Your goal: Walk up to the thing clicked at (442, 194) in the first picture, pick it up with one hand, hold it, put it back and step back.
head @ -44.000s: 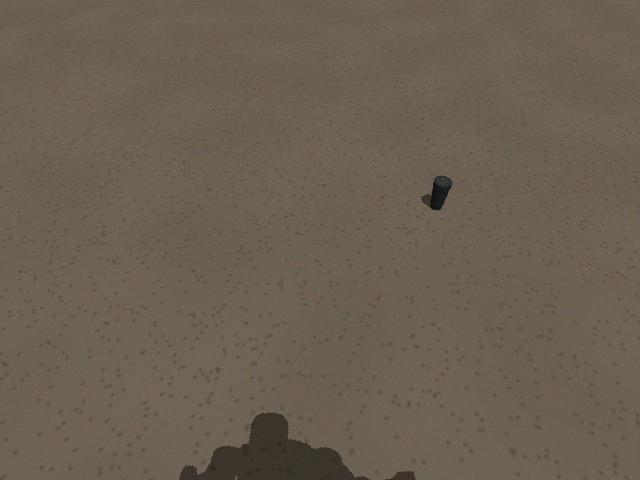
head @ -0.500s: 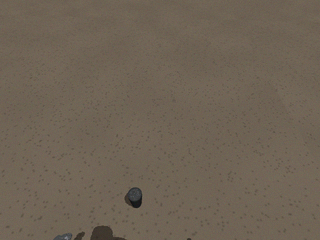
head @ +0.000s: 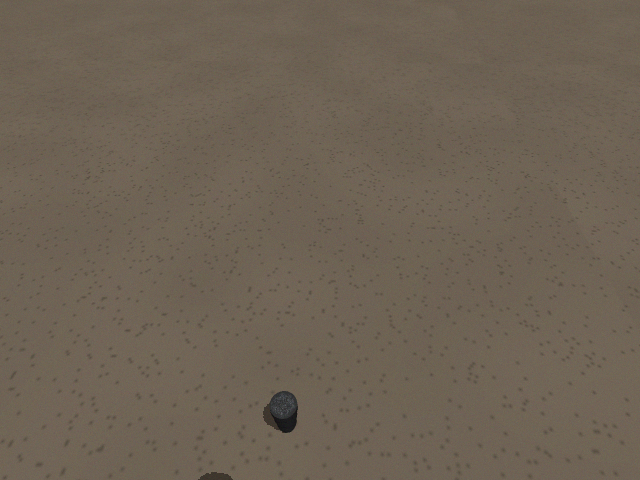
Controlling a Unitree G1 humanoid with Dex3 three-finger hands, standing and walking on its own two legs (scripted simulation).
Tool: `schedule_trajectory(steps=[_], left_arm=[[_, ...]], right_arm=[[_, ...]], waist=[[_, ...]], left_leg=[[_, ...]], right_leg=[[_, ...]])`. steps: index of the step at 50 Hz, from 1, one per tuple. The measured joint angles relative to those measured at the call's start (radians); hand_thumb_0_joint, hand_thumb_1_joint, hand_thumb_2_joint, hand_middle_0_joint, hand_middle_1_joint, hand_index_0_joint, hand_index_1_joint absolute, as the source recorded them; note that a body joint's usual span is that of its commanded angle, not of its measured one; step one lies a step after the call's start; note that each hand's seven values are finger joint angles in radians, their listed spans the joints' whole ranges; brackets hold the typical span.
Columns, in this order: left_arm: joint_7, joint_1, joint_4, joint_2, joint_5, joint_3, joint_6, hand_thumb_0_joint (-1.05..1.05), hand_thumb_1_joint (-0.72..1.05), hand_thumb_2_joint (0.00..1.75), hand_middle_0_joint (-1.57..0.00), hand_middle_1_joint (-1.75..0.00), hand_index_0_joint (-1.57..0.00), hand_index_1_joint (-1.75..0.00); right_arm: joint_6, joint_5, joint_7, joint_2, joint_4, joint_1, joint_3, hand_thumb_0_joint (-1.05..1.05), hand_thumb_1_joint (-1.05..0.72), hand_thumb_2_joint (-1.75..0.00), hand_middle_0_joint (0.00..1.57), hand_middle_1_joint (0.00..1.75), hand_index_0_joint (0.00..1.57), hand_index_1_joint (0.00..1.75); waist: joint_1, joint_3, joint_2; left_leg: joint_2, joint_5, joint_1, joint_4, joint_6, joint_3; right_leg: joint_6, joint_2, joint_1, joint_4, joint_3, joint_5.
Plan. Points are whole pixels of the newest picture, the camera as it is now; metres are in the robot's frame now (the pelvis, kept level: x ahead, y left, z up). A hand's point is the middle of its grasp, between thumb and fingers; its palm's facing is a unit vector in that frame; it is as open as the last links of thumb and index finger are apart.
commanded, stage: stand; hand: left
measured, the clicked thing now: (285, 414) +0.48 +0.15 -0.70
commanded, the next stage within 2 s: step back in 1.26 s
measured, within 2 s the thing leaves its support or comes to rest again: neither
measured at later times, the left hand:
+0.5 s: hand out of the picture +0.05 +0.22 -0.16, palm faces -0.01 -0.94 -0.35, open 7.4 cm
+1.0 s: hand out of the picture +0.07 +0.22 -0.15, palm faces -0.01 -0.94 -0.35, open 7.4 cm
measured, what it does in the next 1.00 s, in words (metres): stands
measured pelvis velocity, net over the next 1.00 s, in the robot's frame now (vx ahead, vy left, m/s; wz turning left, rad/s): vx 0.00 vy -0.03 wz -0.01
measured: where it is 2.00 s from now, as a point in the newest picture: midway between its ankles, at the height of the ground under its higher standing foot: outside the picture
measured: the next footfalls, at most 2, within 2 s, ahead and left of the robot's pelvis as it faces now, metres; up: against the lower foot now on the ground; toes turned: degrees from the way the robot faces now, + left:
none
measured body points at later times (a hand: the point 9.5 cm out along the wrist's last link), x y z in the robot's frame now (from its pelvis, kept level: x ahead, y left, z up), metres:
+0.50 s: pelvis -0.01 -0.02 +0.00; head -0.01 -0.03 +0.45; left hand +0.05 +0.27 -0.13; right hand +0.05 -0.31 -0.14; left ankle +0.00 +0.11 -0.74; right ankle +0.02 -0.14 -0.74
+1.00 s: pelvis +0.00 -0.03 +0.00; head +0.01 -0.04 +0.45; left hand +0.07 +0.26 -0.13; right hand +0.06 -0.32 -0.14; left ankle +0.00 +0.11 -0.74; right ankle +0.02 -0.14 -0.74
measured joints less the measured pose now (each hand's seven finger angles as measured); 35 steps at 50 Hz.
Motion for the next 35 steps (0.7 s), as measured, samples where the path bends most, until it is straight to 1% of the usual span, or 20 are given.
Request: schedule_trajectory(steps=[13, 35], left_arm=[[-0.005, -0.009, 0.039, 0.007, 0.000, 0.006, -0.004, 0.01, 0.91, 0.90, -0.20, -0.30, -0.20, -0.30], [-0.015, -0.023, 0.042, 0.007, -0.007, 0.008, -0.008, 0.01, 0.91, 0.90, -0.20, -0.30, -0.20, -0.30]], right_arm=[[0.005, 0.002, 0.005, -0.022, 0.032, -0.008, -0.006, 0.00, -0.90, -0.90, 0.20, 0.30, 0.20, 0.30], [0.007, 0.005, 0.009, -0.032, 0.045, 0.009, 0.003, 0.00, -0.90, -0.90, 0.20, 0.30, 0.20, 0.30]], waist=[[-0.003, 0.002, 0.005], [-0.011, 0.003, 0.009]], left_leg=[[0.017, 0.033, 0.013, -0.043, -0.017, -0.006], [0.049, 0.036, 0.007, -0.050, -0.042, -0.009]], right_leg=[[-0.015, 0.016, 0.011, -0.037, -0.006, 0.029], [-0.042, 0.049, 0.004, -0.049, -0.011, 0.036]])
